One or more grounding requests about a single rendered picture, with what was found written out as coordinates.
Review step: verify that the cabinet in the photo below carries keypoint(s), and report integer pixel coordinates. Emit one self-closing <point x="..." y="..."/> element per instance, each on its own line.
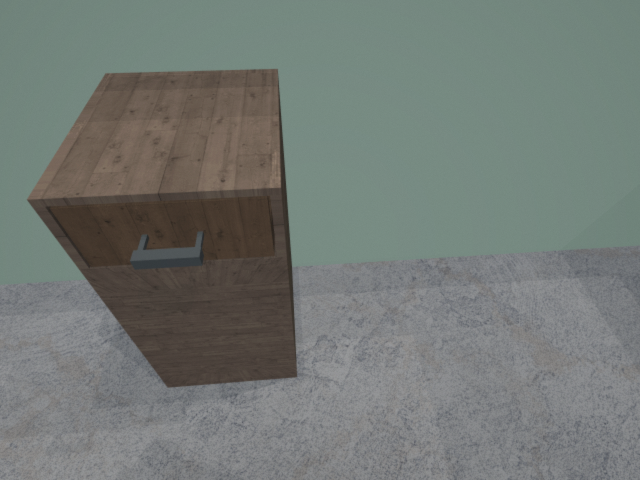
<point x="183" y="135"/>

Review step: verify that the drawer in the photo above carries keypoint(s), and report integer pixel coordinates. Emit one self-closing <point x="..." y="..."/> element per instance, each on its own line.
<point x="107" y="234"/>

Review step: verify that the handle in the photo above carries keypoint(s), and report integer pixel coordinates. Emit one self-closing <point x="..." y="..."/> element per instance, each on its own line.
<point x="167" y="258"/>

